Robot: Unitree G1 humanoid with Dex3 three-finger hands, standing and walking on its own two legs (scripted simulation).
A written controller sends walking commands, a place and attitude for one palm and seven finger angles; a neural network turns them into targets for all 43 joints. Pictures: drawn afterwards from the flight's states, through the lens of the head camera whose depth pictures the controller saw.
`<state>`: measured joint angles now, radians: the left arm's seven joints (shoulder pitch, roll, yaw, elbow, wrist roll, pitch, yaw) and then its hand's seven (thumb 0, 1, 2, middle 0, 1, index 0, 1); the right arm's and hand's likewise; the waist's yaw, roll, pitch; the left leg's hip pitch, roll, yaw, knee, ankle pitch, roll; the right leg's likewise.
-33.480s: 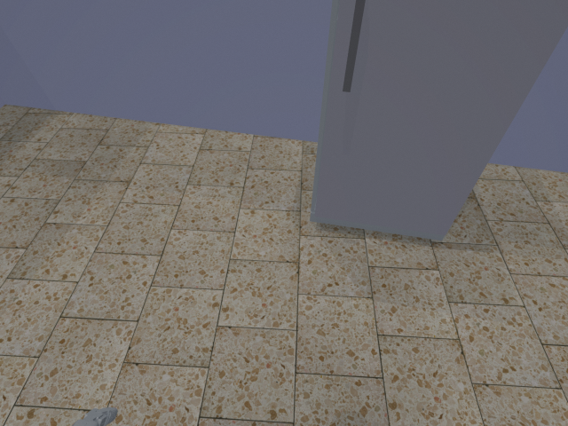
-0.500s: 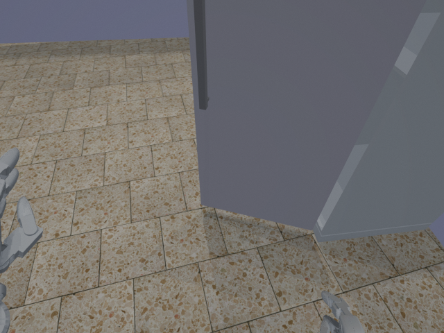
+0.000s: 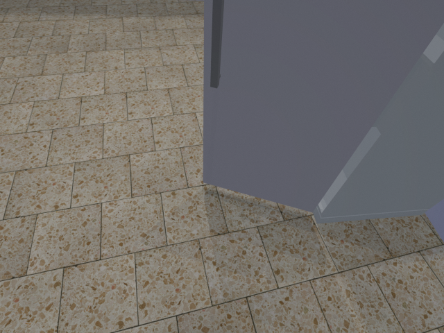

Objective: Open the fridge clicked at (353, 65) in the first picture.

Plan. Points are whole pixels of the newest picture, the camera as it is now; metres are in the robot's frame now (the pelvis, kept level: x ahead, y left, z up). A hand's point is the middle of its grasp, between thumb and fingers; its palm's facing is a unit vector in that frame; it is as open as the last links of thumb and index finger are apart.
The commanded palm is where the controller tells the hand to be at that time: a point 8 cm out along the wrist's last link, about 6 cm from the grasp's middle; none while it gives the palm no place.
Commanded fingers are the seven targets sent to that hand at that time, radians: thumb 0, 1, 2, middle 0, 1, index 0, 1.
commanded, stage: let the arm hang, fingers relaxed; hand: left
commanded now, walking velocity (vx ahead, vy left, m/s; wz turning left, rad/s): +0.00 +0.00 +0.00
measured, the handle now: (219, 25) +0.82 +0.07 +0.13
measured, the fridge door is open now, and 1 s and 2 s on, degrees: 68 68 68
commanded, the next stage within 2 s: look to check the result in 0.58 s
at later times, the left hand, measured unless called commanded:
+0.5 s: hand out of the picture +0.10 +0.23 -0.16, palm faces -0.08 -0.96 -0.28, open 7.4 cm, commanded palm none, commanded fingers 0.00 0.90 0.90 -0.20 -0.30 -0.20 -0.30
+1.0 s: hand out of the picture +0.11 +0.23 -0.16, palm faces -0.09 -0.94 -0.32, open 7.4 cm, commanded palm none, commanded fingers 0.00 0.90 0.90 -0.20 -0.30 -0.20 -0.30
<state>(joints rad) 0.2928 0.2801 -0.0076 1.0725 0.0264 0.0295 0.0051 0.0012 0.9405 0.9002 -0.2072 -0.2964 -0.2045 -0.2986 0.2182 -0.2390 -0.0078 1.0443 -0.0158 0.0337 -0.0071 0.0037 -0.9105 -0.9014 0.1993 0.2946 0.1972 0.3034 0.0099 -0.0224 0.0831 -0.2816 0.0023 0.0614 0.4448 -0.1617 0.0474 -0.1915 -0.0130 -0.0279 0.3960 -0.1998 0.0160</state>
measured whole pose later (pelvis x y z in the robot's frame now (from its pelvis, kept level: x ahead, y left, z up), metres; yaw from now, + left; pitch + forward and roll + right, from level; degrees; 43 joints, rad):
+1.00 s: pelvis +0.04 +0.00 +0.01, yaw -2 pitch +0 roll +0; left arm 0.12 0.32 -0.01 1.15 0.02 -0.01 0.01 0.01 0.90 0.90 -0.20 -0.30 -0.20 -0.30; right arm 0.10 -0.30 -0.01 1.16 -0.01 -0.01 -0.01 0.00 -0.91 -0.90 0.20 0.29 0.20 0.30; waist -0.01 -0.01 0.07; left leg -0.14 -0.01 0.09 0.30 -0.16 0.04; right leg -0.08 -0.02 0.01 0.28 -0.20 0.02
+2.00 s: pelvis +0.05 -0.02 +0.01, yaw -2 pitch -1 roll +0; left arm 0.12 0.32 -0.01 1.14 0.02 -0.02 0.01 0.01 0.90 0.90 -0.20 -0.30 -0.20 -0.30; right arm 0.11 -0.30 0.00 1.16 -0.01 0.00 -0.01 0.00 -0.91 -0.90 0.20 0.29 0.20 0.30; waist -0.01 -0.01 0.06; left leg -0.10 0.01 0.09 0.28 -0.16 0.02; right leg -0.04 0.00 0.01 0.25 -0.20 0.00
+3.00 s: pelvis +0.05 -0.01 +0.01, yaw -2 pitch -1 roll +0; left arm 0.12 0.32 -0.01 1.15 0.02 -0.01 0.01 0.01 0.90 0.90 -0.20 -0.30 -0.20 -0.30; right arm 0.11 -0.30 0.00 1.16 -0.01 -0.01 -0.01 0.00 -0.91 -0.90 0.20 0.29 0.20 0.30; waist -0.01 -0.01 0.06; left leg -0.10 0.00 0.09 0.27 -0.15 0.03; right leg -0.04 -0.01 0.00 0.24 -0.19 0.01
